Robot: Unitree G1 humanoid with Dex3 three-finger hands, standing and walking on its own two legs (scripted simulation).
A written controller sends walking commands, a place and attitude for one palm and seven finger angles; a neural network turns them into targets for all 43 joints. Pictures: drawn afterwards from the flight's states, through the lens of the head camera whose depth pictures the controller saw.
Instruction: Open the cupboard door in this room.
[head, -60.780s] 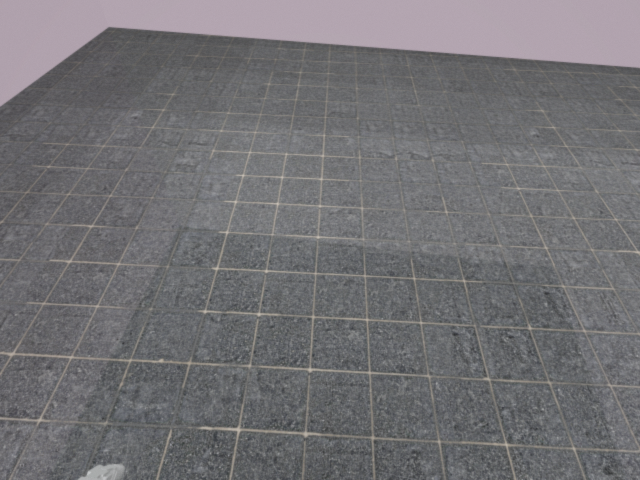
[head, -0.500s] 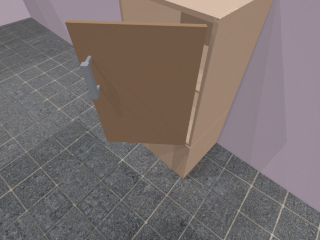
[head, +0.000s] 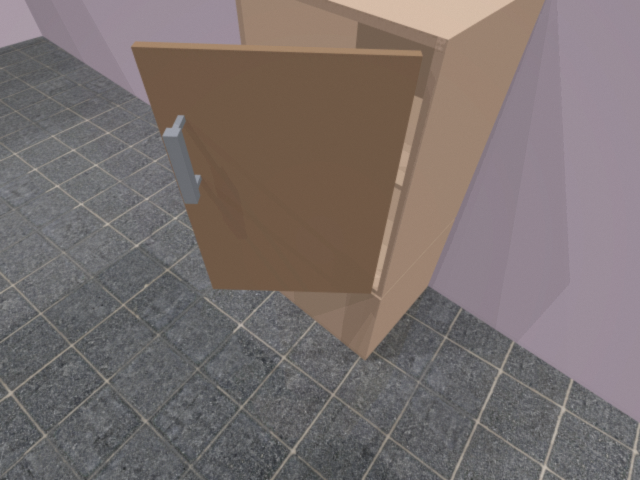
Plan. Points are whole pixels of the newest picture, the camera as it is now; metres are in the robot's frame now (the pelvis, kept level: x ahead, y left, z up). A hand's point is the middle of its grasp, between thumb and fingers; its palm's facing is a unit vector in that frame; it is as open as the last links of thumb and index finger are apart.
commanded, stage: look again from close up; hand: left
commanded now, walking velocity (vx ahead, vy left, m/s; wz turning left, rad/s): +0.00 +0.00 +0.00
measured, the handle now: (186, 160) +0.57 +0.25 +0.07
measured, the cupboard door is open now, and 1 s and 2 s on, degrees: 40 40 40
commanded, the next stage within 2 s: raise the hand with hooked fingers in 0.26 s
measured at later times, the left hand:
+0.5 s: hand (151, 477) +0.14 +0.21 -0.06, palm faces +0.27 -0.95 -0.18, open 7.5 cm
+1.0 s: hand (140, 450) +0.16 +0.21 -0.01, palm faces +0.00 -1.00 -0.06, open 9.9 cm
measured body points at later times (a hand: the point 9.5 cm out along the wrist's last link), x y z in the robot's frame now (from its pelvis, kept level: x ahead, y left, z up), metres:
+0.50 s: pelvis -0.01 +0.00 +0.00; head +0.00 +0.01 +0.45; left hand +0.12 +0.26 -0.04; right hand +0.10 -0.25 -0.11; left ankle +0.03 +0.11 -0.73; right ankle -0.06 -0.14 -0.73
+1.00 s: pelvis -0.06 -0.03 -0.07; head -0.02 -0.02 +0.38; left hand +0.15 +0.27 -0.01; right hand +0.13 -0.27 -0.14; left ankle +0.03 +0.11 -0.73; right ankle -0.06 -0.14 -0.73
